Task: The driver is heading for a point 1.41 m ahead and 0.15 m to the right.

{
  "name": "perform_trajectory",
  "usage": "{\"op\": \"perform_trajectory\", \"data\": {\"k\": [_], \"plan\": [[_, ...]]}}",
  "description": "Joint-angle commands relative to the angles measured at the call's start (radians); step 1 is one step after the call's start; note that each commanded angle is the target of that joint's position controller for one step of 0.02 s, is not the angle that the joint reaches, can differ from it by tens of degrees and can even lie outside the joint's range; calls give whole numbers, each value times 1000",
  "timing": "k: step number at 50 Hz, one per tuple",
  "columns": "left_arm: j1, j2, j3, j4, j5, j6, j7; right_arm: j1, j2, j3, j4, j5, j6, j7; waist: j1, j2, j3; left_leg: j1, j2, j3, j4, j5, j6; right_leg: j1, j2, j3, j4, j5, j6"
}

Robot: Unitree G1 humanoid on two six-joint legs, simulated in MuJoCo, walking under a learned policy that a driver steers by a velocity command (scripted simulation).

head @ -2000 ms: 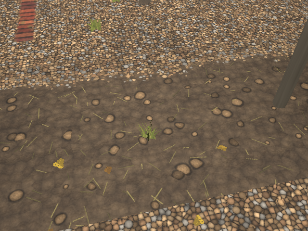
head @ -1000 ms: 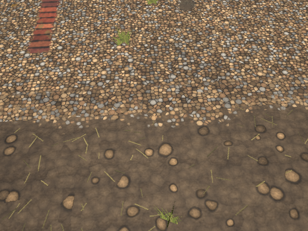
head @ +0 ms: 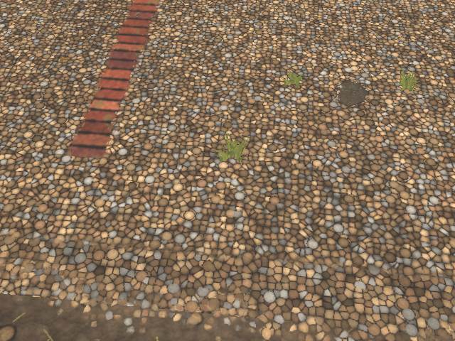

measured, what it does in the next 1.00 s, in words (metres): walks ahead: right foot, then left foot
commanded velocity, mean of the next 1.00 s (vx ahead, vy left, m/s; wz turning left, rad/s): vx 0.50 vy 0.00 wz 0.00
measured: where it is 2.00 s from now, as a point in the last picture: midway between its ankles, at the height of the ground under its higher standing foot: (249, 171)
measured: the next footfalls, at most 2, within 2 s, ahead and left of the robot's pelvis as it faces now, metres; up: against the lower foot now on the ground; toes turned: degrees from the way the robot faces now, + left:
right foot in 0.40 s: +0.37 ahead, -0.16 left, +0.00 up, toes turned -2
left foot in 0.94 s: +0.67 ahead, +0.09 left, +0.00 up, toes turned +2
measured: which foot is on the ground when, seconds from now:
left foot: down 0.00-0.42, up 0.44-0.92, down 0.94-1.00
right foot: up 0.00-0.38, down 0.40-0.94, up 0.96-1.00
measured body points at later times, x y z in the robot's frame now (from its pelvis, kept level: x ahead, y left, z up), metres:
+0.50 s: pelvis +0.26 -0.06 +0.00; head +0.29 -0.08 +0.45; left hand +0.43 +0.20 -0.10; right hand +0.29 -0.34 -0.14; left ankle +0.13 +0.09 -0.65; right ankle +0.33 -0.15 -0.74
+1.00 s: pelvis +0.53 -0.01 -0.01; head +0.57 +0.00 +0.44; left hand +0.52 +0.26 -0.15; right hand +0.73 -0.26 -0.10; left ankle +0.63 +0.08 -0.74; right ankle +0.35 -0.15 -0.68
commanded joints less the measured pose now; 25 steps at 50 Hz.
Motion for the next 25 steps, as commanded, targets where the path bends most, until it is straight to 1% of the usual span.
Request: {"op": "perform_trajectory", "data": {"k": [1, 2, 3, 4, 5, 7, 10, 12, 14, 16, 17, 18, 19, 20, 21, 22, 23, 24, 25], "plan": [[-22, 87, 27, -81, 8, -6, 5, 61, -101, -28, -22, -7, -14, 3, -17, 103, -70, 246, 271, -328, -270, 119, 192, -248, -102, 44, -14, 86, 9], [-13, 68, 24, -79, 10, 5, 7, 64, -105, -29, -14, -1, -21, 4, -6, 104, -65, 214, 267, -301, -290, 139, 199, -234, -107, 39, -45, 95, 16], [-28, 60, 23, -86, 13, 12, 9, 69, -116, -32, -4, 2, -26, 3, -1, 101, -50, 190, 264, -272, -309, 157, 204, -242, -111, 35, -80, 121, 24], [-59, 57, 22, -97, 17, 16, 11, 79, -131, -36, 5, 1, -27, -1, -3, 92, -36, 178, 262, -251, -324, 164, 206, -264, -114, 32, -127, 163, 33], [-96, 54, 21, -110, 21, 17, 11, 94, -143, -40, 15, 1, -27, -6, -11, 83, -25, 178, 259, -232, -334, 170, 205, -284, -116, 32, -184, 219, 39], [-163, 45, 16, -127, 23, 14, 6, 119, -153, -42, 31, 3, -22, -14, -29, 78, -8, 175, 236, -181, -344, 170, 183, -281, -107, 24, -315, 343, 42], [-264, 34, 8, -152, 17, 7, -4, 166, -172, -44, 60, 11, -17, -20, -64, 76, 9, 181, 215, -127, -342, 156, 155, -228, -73, -1, -484, 471, 38], [-325, 38, 5, -172, 11, 4, -12, 207, -182, -46, 84, 17, -13, -21, -87, 77, 21, 223, 233, -128, -329, 134, 151, -220, -58, -8, -541, 485, 35], [-371, 48, 5, -194, 6, 0, -23, 235, -185, -47, 106, 20, -4, -23, -97, 80, 33, 292, 263, -139, -299, 134, 145, -237, -50, -3, -589, 446, 20], [-382, 64, 8, -208, 6, -6, -33, 240, -194, -51, 120, 23, 6, -27, -87, 91, 32, 353, 292, -153, -256, 170, 131, -226, -41, -4, -626, 373, -5], [-363, 75, 11, -206, 6, -9, -36, 237, -201, -53, 125, 23, 11, -29, -73, 100, 21, 373, 299, -157, -229, 215, 121, -189, -31, -12, -641, 337, -17], [-313, 91, 19, -194, 7, -11, -36, 222, -207, -54, 126, 24, 17, -31, -39, 109, -6, 379, 291, -145, -170, 324, 107, -106, -9, -36, -663, 313, -33], [-200, 121, 38, -158, 11, -12, -32, 212, -197, -49, 125, 24, 22, -33, 17, 98, -72, 363, 247, -108, -40, 466, 85, 55, 20, -63, -688, 313, -57], [-25, 181, 62, -112, 19, -12, -23, 214, -161, -33, 111, 12, 23, -36, 82, 54, -201, 239, 193, -60, 191, 412, 51, 326, -50, 6, -647, 361, -103], [98, 283, 89, -92, 31, -4, -17, 306, -65, -1, 84, 3, 5, -29, 76, -162, -349, -169, 46, 9, 585, 56, -30, 728, -298, 412, -674, 257, -253], [130, 224, 72, -83, 15, 2, -20, 293, -79, -1, 96, 8, -16, -26, 93, -235, -406, -341, -8, -116, 754, -435, -35, 789, -359, 683, -820, 129, -301], [63, 173, 53, -93, 11, 2, -20, 217, -163, -25, 79, 34, -29, -20, 88, -157, -266, -439, 53, -153, 835, -395, -20, 683, -328, 575, -842, 52, -254], [-9, 144, 44, -112, 14, 2, -19, 154, -165, -25, 63, 40, -32, -21, 63, -99, -170, -442, 106, -123, 808, -302, -8, 542, -291, 450, -862, 74, -219], [-73, 114, 35, -119, 21, 1, -21, 121, -156, -27, 58, 28, -27, -26, 34, -54, -95, -407, 141, -105, 744, -225, -12, 402, -251, 360, -899, 134, -205]]}}
Over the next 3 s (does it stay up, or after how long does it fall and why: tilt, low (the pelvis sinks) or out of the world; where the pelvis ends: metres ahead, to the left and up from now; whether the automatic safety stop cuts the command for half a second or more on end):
stays up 1.41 -0.05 0.00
